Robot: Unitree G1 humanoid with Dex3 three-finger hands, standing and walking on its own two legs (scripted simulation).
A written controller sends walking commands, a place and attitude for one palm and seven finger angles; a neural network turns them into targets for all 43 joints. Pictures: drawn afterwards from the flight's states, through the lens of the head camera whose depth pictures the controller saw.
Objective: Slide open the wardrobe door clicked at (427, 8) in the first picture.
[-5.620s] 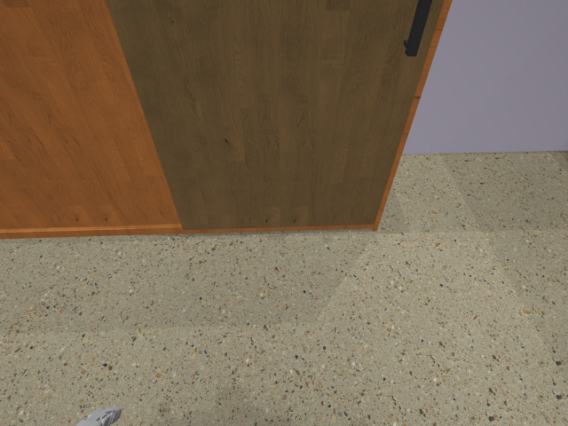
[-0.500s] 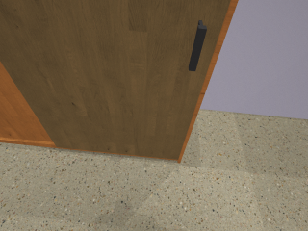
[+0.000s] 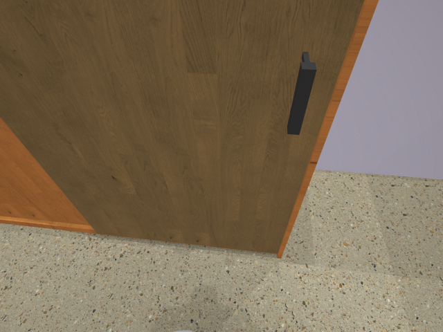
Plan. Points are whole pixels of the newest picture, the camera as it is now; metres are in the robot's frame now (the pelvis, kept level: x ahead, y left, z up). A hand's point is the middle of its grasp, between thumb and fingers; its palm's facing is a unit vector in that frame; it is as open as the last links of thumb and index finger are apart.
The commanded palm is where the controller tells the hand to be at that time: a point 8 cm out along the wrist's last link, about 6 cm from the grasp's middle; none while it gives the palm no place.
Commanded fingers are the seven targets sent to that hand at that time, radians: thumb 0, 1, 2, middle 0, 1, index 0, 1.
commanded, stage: come to a stop and stand still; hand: right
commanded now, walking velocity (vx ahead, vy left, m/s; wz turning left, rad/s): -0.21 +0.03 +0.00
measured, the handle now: (299, 94) +0.53 -0.13 +0.16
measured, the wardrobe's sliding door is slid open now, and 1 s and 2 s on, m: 0.00 0.00 0.00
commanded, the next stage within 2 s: look again from close up in 2.00 s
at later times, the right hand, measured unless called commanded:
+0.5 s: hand out of the picture +0.10 -0.17 -0.17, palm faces +0.09 +0.97 -0.21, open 7.3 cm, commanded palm none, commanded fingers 0.00 -0.90 -0.90 0.20 0.30 0.20 0.30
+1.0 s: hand out of the picture +0.00 -0.16 -0.16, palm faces +0.06 +0.97 -0.23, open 7.3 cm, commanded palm none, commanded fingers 0.00 -0.90 -0.90 0.20 0.30 0.20 0.30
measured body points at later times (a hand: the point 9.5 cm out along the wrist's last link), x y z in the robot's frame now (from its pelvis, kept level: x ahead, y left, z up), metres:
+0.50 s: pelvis +0.02 +0.02 +0.00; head +0.06 +0.01 +0.45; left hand +0.09 +0.26 -0.15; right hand +0.10 -0.22 -0.15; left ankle +0.09 +0.15 -0.73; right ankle +0.01 -0.10 -0.73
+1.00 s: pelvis +0.00 +0.02 +0.00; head +0.00 +0.03 +0.45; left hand +0.04 +0.26 -0.15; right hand +0.00 -0.22 -0.14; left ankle -0.02 +0.12 -0.73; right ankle +0.01 -0.10 -0.73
